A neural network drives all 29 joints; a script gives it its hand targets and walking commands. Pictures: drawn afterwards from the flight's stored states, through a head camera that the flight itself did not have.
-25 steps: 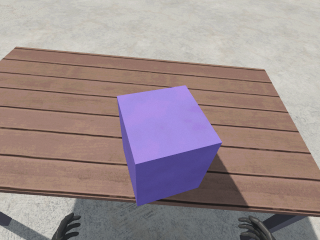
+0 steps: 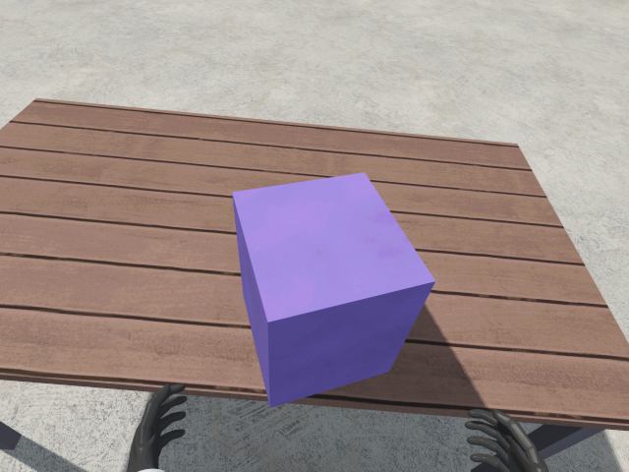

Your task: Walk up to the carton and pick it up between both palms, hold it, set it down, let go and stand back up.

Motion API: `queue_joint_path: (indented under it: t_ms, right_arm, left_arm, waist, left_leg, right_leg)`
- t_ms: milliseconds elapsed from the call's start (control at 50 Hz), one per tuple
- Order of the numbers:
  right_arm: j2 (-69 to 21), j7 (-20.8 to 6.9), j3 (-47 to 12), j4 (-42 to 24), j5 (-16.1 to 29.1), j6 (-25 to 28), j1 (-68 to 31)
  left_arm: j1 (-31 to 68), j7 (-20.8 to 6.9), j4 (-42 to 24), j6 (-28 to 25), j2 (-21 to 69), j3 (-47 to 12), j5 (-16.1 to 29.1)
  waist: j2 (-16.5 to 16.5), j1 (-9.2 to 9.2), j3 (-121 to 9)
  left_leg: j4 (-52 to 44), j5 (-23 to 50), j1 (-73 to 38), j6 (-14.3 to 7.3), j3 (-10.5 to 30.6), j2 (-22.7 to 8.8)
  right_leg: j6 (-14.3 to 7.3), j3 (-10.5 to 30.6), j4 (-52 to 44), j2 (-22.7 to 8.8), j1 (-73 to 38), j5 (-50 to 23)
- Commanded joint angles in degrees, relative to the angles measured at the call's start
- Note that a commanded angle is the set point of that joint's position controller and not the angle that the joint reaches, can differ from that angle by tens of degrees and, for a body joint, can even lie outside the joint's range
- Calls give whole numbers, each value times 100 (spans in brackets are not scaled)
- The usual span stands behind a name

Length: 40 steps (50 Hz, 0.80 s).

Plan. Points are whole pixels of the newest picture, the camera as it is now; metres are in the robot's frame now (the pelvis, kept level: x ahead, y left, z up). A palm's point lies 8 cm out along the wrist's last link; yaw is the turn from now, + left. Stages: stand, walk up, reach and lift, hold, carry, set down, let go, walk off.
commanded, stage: reach and lift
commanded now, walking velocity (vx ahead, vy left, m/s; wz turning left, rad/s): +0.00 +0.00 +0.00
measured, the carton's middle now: (317, 289) +0.39 +0.01 +0.00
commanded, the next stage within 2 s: none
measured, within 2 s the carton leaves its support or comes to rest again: neither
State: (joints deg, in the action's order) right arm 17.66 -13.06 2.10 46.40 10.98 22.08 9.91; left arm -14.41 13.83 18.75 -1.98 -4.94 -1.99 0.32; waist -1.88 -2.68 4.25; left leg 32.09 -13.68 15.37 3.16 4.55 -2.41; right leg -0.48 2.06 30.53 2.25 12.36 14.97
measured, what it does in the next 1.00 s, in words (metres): stands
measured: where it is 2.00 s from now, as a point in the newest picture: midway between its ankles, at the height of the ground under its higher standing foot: outside the picture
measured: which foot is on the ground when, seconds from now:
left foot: down 0.00-1.00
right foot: down 0.00-1.00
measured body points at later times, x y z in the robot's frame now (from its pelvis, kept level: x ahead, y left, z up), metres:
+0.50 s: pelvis +0.01 +0.00 +0.00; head +0.02 +0.02 +0.45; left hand +0.21 +0.17 -0.02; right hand +0.22 -0.24 -0.03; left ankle +0.04 +0.15 -0.73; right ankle +0.02 -0.12 -0.73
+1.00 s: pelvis +0.01 -0.01 +0.00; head +0.04 +0.01 +0.45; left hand +0.25 +0.17 +0.02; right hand +0.29 -0.22 +0.01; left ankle +0.04 +0.15 -0.73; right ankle +0.02 -0.12 -0.73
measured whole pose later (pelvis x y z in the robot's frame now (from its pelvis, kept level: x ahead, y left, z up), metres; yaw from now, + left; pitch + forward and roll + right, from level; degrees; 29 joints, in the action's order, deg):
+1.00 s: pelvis +0.01 -0.01 +0.00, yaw +0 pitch -1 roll -1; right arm 20.4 -7.5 -3.5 26.9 18.3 11.7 0.4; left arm -12.2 19.0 -3.9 9.4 0.1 -6.6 0.7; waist -0.6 -3.2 4.1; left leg 29.7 -13.4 15.4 3.6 4.5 -2.8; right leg -0.5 2.1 28.7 2.5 12.7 15.0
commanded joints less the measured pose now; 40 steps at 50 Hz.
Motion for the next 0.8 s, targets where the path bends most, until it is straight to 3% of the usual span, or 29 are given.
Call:
queue_joint_path:
  t_ms: [0,20,40,80,120,140,160,180,200,220,240,260,360,380,420,520,560,580,600,620,660,680,740,780]
  right_arm:
    - [1597,-45,261,-1585,584,448,-670]
    - [1548,-50,168,-1605,636,459,-610]
    - [1685,-107,196,-1559,668,488,-541]
    - [1715,-144,208,-1713,705,512,-823]
    - [1597,-125,-21,-1656,735,522,-695]
    - [1576,-103,21,-1593,723,478,-855]
    - [1706,-159,28,-1565,784,469,-744]
    - [1649,-136,41,-1754,759,490,-943]
    - [1629,-142,18,-1979,794,553,-1022]
    - [1530,-114,-112,-2001,823,556,-980]
    - [1613,-138,4,-1982,867,525,-1218]
    - [1626,-151,-107,-2013,900,510,-1198]
    - [1547,-28,-118,-2084,935,564,-991]
    - [1553,-34,-116,-1932,1012,558,-1183]
    - [1526,-19,-141,-2110,985,464,-1292]
    - [1543,48,-117,-2227,1026,328,-1506]
    - [1574,59,-97,-2386,1034,271,-1753]
    - [1651,40,-74,-2406,1128,178,-1751]
    - [1573,59,-102,-2451,1094,133,-1822]
    - [1598,135,-129,-2712,1089,61,-1727]
    - [1541,196,-132,-2822,1018,24,-1842]
    - [1565,259,-134,-3071,1086,-16,-2000]
    - [1594,381,-162,-3202,1041,-221,-1730]
    - [1577,453,-116,-3416,1081,-279,-1895]
  left_arm:
    - [156,214,-1744,-502,300,-574,134]
    - [118,270,-1781,-551,356,-556,-12]
    - [-116,268,-1747,-511,420,-649,41]
    - [314,335,-1994,-584,486,-715,72]
    - [310,374,-1937,-607,490,-606,-48]
    - [501,370,-1686,-584,527,-607,-66]
    - [306,430,-1890,-557,618,-682,-32]
    - [615,436,-1875,-610,512,-675,-39]
    - [786,501,-2252,-711,518,-780,69]
    - [816,522,-2202,-736,550,-653,-85]
    - [973,557,-2219,-679,660,-780,-35]
    - [856,576,-2190,-637,728,-745,-1]
    - [660,568,-2296,-660,767,-754,-63]
    - [776,577,-2391,-629,784,-766,-52]
    - [911,606,-2528,-561,805,-822,-31]
    - [1066,628,-2750,-348,811,-839,-51]
    - [1138,608,-2722,-248,763,-826,-56]
    - [1210,649,-3043,-144,857,-823,-65]
    - [1199,614,-2862,-99,900,-872,25]
    - [974,603,-2868,0,850,-802,-56]
    - [1257,552,-3026,14,673,-640,14]
    - [1291,582,-3251,115,678,-717,32]
    - [1058,488,-3505,286,628,-427,-40]
    - [1290,493,-3806,381,612,-495,41]
  waist:
    - [-136,-25,-1484]
    - [27,-47,-1572]
    - [-47,-78,-1532]
    - [-77,-98,-1526]
    - [-73,-9,-1586]
    - [-110,-37,-1318]
    - [-37,-49,-1247]
    - [-162,-87,-1227]
    - [-131,-22,-1664]
    - [-133,-92,-1484]
    - [-171,-50,-1471]
    - [-107,-145,-1507]
    - [-185,-84,-1552]
    - [-55,-49,-1409]
    - [65,-147,-1472]
    - [-18,-26,-1651]
    - [-19,-87,-1661]
    - [-2,-89,-1722]
    - [-41,-85,-1626]
    - [-143,-217,-1631]
    - [-364,-110,-1655]
    - [-74,-157,-1900]
    - [-211,-126,-1924]
    - [2,-65,-2173]
  left_leg:
    - [-995,254,-1183,-121,-663,199]
    - [-994,462,-1201,-90,-661,179]
    - [-963,356,-1306,-90,-593,150]
    - [-1002,76,-1192,-82,-566,139]
    - [-999,78,-1134,-141,-652,173]
    - [-1012,-256,-936,-156,-696,169]
    - [-1070,-95,-983,-122,-605,139]
    - [-1081,-424,-817,-198,-567,158]
    - [-959,-309,-894,-162,-587,153]
    - [-985,-308,-735,-170,-652,184]
    - [-1032,-463,-724,-170,-607,145]
    - [-1048,-395,-724,-188,-674,160]
    - [-958,166,-836,-184,-669,174]
    - [-967,1,-851,-156,-617,159]
    - [-1053,-13,-865,-138,-614,161]
    - [-1040,257,-1037,-96,-577,181]
    - [-1050,185,-1101,-71,-460,128]
    - [-1081,256,-1140,-73,-464,144]
    - [-1133,219,-1032,-58,-516,157]
    - [-1123,629,-1017,-101,-558,169]
    - [-1080,458,-1014,-161,-608,200]
    - [-1141,743,-1201,-129,-623,192]
    - [-1038,1394,-1264,-82,-642,258]
    - [-1016,1782,-1426,16,-618,280]
  right_leg:
    - [-208,-405,-869,65,464,-127]
    - [-226,-368,-849,13,404,-282]
    - [-262,-443,-836,66,541,-223]
    - [-271,-409,-831,40,662,32]
    - [-226,-341,-871,3,462,-10]
    - [-236,-349,-829,21,550,261]
    - [-265,-362,-853,26,600,132]
    - [-258,-276,-851,-12,633,431]
    - [-252,-289,-744,-6,638,242]
    - [-218,-237,-728,3,490,279]
    - [-250,-303,-721,14,637,356]
    - [-269,-253,-751,12,589,354]
    - [-220,-246,-703,41,451,-156]
    - [-268,-254,-760,39,576,18]
    - [-307,-246,-765,66,609,62]
    - [-285,-256,-804,90,474,-215]
    - [-317,-253,-824,134,619,-135]
    - [-322,-255,-817,174,610,-166]
    - [-313,-305,-847,160,612,-85]
    - [-291,-234,-877,173,406,-472]
    - [-242,-187,-901,113,315,-374]
    - [-262,-182,-866,125,256,-685]
    - [-188,-182,-903,156,9,-1325]
    - [-254,-220,-922,199,-134,-1526]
